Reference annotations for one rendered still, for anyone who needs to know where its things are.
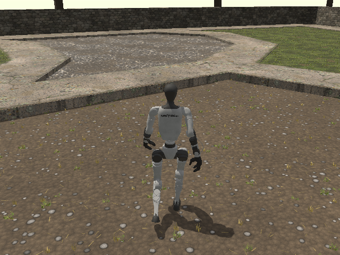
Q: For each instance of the left robot thigh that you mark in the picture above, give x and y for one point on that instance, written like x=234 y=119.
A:
x=157 y=160

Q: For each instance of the right robot hand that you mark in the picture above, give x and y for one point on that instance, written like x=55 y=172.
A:
x=199 y=163

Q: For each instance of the right robot upper arm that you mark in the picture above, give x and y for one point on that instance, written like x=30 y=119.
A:
x=188 y=120

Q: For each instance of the left robot hand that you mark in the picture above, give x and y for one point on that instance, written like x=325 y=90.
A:
x=146 y=146

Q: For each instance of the left robot upper arm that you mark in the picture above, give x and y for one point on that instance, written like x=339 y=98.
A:
x=151 y=118

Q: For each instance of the humanoid robot head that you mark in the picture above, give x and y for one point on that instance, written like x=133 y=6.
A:
x=170 y=91

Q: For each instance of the robot right forearm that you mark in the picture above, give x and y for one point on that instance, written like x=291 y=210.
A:
x=194 y=145

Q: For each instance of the robot left forearm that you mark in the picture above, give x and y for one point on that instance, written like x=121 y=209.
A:
x=146 y=137

